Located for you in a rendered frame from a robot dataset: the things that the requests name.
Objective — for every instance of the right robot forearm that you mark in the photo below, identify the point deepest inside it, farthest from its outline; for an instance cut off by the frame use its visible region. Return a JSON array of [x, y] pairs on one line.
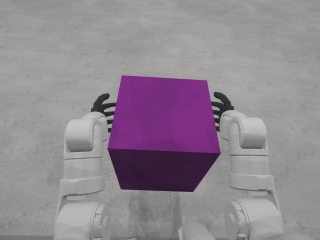
[[248, 150]]

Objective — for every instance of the robot right thigh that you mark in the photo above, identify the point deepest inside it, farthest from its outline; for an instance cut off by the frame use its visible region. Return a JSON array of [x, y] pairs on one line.
[[194, 231]]

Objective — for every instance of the carton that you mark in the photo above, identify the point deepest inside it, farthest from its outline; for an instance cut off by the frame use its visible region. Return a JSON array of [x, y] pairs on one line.
[[163, 135]]

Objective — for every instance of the right robot hand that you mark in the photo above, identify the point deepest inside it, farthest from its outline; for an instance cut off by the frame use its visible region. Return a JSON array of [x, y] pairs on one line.
[[224, 106]]

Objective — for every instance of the right robot upper arm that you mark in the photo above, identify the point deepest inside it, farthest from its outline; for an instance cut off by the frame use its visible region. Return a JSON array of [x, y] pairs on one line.
[[255, 219]]

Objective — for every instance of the left robot hand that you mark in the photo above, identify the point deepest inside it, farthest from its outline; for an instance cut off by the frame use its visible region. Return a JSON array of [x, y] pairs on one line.
[[99, 107]]

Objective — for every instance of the left robot upper arm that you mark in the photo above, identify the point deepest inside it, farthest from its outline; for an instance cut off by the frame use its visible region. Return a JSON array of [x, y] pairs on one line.
[[83, 221]]

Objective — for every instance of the left robot forearm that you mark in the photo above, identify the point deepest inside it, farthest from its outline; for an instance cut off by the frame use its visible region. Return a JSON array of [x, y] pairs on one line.
[[82, 154]]

